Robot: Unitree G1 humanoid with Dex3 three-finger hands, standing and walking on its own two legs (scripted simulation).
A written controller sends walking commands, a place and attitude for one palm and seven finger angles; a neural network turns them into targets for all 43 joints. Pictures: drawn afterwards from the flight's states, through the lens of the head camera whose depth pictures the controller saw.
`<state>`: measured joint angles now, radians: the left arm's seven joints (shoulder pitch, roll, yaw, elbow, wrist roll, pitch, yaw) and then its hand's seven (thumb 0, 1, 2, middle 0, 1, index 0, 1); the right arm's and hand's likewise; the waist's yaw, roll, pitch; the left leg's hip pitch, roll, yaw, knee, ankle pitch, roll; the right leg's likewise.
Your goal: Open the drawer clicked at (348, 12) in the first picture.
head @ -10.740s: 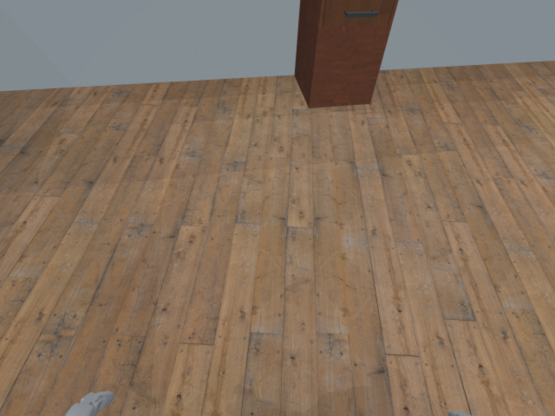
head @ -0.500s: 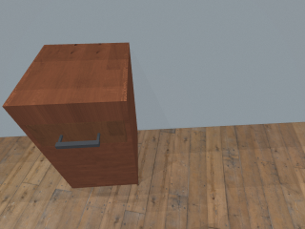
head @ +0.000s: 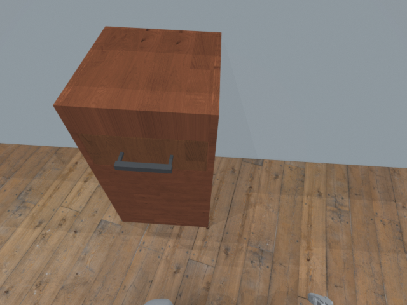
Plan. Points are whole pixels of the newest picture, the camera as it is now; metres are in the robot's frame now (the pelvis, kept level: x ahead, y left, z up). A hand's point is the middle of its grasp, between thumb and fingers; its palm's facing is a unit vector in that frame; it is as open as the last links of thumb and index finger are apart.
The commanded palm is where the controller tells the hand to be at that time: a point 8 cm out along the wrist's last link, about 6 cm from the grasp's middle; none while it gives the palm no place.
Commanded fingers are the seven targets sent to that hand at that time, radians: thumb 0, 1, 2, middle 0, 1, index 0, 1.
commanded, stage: come to a stop and stand still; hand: left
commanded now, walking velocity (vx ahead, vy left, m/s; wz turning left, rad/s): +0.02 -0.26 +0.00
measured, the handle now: (144, 161) +0.52 +0.23 -0.16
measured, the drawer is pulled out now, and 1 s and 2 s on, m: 0.00 0.00 0.00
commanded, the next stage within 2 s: look again from close up in 0.88 s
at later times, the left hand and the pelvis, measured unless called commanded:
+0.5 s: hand out of the picture +0.00 +0.17 -0.15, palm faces +0.01 -0.98 -0.18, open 7.3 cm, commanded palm none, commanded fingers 0.00 0.90 0.90 -0.20 -0.30 -0.20 -0.30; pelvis +0.00 +0.00 +0.02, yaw -1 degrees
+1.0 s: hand out of the picture -0.02 +0.13 -0.15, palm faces +0.02 -0.98 -0.18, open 7.4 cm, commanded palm none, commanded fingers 0.00 0.90 0.90 -0.20 -0.30 -0.20 -0.30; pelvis +0.01 -0.02 +0.02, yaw -2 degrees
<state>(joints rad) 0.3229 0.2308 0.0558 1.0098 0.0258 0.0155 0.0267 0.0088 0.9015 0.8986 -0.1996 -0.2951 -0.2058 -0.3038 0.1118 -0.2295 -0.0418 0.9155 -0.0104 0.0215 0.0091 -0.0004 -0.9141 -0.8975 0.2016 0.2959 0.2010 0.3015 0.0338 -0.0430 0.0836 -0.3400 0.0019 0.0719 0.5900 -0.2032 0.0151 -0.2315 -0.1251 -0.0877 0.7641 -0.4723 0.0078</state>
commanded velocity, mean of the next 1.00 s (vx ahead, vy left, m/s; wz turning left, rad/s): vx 0.01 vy -0.06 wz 0.00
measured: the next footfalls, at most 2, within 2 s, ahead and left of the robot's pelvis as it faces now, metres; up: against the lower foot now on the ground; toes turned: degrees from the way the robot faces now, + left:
right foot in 0.34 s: -0.01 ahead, -0.07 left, +0.00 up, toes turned -4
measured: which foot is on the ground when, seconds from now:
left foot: down 0.00-1.00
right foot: up 0.00-0.32, down 0.34-1.00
